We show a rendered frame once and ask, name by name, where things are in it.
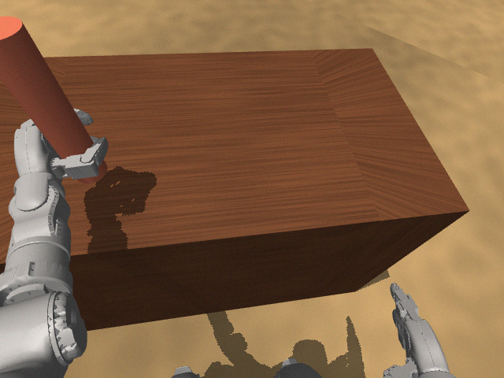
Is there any left robot hand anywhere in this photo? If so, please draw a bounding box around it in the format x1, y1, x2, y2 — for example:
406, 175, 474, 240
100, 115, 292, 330
14, 109, 109, 182

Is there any can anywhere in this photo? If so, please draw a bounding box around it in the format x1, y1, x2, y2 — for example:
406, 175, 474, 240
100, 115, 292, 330
0, 17, 107, 183

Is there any left robot arm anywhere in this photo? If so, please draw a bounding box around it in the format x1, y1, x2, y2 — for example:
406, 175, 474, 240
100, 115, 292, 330
0, 172, 87, 378

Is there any right robot hand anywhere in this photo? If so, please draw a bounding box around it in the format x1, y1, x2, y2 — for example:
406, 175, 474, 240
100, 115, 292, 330
383, 283, 450, 378

